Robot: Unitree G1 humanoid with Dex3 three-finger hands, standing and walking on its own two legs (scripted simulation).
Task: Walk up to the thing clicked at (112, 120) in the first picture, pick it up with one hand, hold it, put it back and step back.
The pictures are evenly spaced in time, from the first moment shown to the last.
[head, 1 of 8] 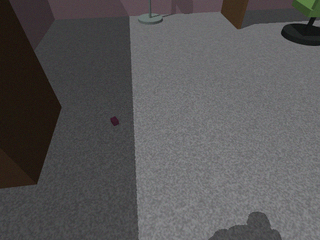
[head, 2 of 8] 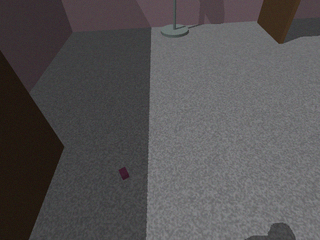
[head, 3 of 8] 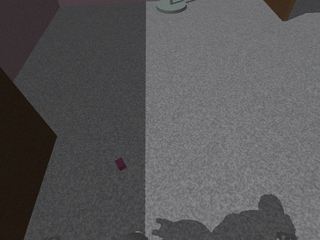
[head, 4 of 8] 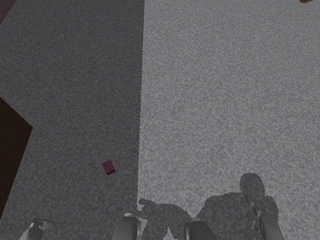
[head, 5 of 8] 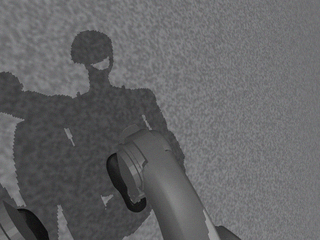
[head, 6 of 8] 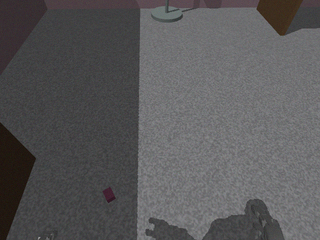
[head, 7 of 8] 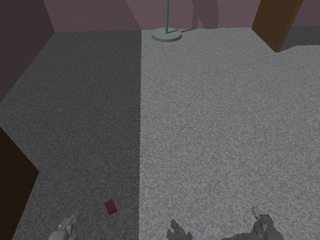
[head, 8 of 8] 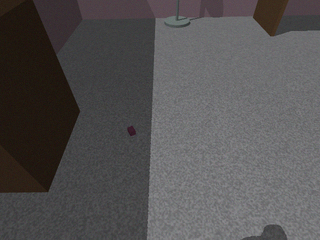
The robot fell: no
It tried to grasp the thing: yes
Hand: left
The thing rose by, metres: 0.00
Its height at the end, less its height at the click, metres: +0.00
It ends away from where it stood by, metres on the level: 0.00
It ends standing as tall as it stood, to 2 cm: yes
